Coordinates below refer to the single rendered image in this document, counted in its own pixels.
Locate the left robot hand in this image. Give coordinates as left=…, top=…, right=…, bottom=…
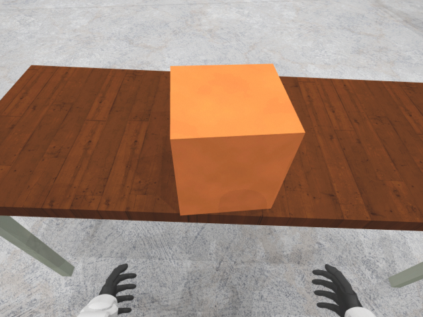
left=99, top=264, right=137, bottom=314

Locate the table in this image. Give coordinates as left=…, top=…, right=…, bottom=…
left=0, top=65, right=423, bottom=288

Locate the left robot forearm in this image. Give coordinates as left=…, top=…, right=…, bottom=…
left=77, top=294, right=118, bottom=317

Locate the right robot hand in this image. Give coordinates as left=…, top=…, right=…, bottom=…
left=312, top=264, right=363, bottom=317

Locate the carton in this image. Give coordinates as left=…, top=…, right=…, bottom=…
left=170, top=64, right=305, bottom=215

